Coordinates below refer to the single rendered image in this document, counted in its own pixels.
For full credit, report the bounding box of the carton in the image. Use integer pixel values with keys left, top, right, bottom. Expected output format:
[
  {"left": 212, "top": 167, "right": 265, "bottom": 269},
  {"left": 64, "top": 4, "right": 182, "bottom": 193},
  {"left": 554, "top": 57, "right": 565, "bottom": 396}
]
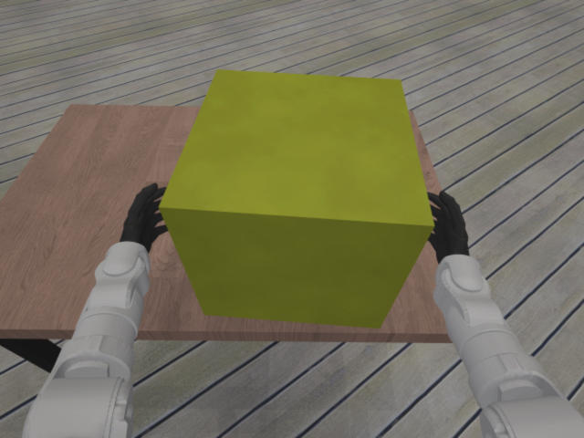
[{"left": 159, "top": 69, "right": 434, "bottom": 329}]

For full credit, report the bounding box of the robot left forearm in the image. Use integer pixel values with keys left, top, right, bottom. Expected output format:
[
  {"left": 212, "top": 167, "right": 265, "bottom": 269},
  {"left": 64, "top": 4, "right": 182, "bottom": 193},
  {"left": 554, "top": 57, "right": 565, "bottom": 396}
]
[{"left": 22, "top": 242, "right": 151, "bottom": 438}]

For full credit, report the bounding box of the robot right upper arm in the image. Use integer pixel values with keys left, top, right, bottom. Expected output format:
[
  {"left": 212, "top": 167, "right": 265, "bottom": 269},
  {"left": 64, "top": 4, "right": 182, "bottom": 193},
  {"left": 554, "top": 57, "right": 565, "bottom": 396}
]
[{"left": 480, "top": 395, "right": 584, "bottom": 438}]

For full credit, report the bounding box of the robot right hand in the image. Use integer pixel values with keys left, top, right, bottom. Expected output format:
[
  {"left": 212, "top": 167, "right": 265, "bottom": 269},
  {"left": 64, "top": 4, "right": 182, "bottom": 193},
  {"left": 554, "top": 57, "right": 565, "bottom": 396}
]
[{"left": 427, "top": 191, "right": 469, "bottom": 264}]

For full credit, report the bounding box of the robot left hand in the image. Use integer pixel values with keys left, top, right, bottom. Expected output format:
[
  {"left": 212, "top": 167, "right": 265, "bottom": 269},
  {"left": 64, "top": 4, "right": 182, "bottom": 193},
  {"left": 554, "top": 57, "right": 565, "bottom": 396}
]
[{"left": 120, "top": 183, "right": 168, "bottom": 254}]

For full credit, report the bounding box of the table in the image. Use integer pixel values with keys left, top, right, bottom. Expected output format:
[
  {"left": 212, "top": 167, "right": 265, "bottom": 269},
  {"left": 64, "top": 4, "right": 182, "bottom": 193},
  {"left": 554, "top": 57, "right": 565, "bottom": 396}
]
[{"left": 0, "top": 104, "right": 452, "bottom": 373}]

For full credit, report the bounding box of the robot right forearm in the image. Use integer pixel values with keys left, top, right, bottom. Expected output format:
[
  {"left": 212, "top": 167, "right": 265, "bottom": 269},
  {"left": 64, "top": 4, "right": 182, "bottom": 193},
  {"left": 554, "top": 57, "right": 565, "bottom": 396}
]
[{"left": 433, "top": 255, "right": 584, "bottom": 423}]

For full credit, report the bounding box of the robot left upper arm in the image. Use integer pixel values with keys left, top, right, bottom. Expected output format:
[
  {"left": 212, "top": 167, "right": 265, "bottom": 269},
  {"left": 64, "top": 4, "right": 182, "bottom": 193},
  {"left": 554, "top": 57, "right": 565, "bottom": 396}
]
[{"left": 28, "top": 377, "right": 134, "bottom": 438}]

